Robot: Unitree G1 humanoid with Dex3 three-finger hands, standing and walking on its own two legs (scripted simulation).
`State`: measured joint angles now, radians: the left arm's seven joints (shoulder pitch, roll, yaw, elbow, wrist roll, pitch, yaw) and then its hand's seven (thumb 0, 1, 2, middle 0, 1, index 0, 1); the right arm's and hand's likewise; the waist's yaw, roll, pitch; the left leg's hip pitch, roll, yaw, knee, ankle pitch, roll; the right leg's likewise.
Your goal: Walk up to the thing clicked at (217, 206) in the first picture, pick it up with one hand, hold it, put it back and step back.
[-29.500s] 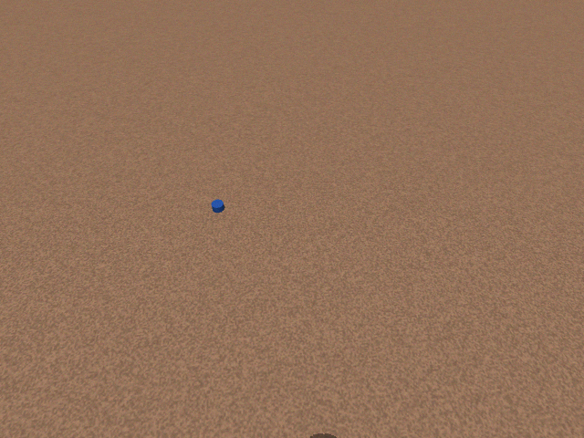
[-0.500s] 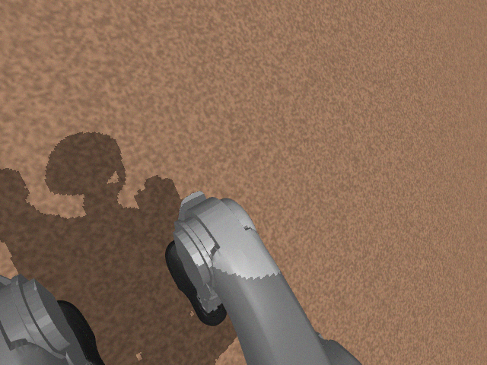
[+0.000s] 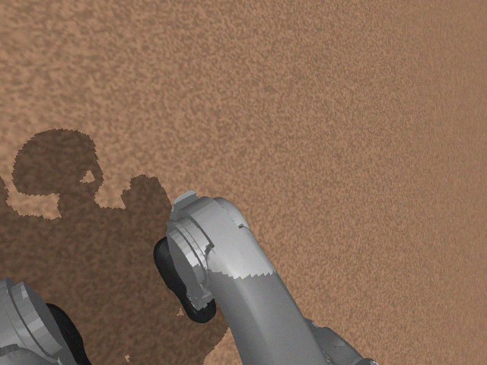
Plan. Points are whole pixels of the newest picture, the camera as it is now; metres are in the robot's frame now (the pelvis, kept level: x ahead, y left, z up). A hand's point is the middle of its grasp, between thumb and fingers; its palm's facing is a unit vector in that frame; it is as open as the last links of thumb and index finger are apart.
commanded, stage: rest palm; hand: left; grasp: from above
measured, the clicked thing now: out of the picture +0.51 +0.30 -0.30
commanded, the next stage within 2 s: close in 0.14 s
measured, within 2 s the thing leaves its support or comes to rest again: neither
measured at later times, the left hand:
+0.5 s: hand out of the picture +0.49 +0.29 -0.27, palm faces -0.43 -0.15 -0.89, open 12.7 cm
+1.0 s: hand out of the picture +0.49 +0.29 -0.28, palm faces -0.44 -0.14 -0.89, open 11.1 cm
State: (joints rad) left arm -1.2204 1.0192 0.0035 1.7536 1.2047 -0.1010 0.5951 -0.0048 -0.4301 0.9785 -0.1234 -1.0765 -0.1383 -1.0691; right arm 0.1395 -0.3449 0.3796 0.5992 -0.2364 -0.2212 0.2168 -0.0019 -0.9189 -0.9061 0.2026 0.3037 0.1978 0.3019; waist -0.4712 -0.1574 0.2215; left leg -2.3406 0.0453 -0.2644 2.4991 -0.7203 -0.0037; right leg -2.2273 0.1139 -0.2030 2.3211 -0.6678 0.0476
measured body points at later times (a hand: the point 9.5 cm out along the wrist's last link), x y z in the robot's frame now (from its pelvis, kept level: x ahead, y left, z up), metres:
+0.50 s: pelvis +0.00 +0.00 +0.00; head +0.31 +0.12 +0.30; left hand +0.51 +0.29 -0.22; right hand +0.02 -0.23 -0.05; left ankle +0.06 +0.13 -0.29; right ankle +0.11 -0.11 -0.29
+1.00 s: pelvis +0.00 +0.00 +0.01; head +0.31 +0.12 +0.30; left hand +0.50 +0.29 -0.23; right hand +0.02 -0.23 -0.04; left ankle +0.06 +0.13 -0.29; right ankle +0.11 -0.11 -0.29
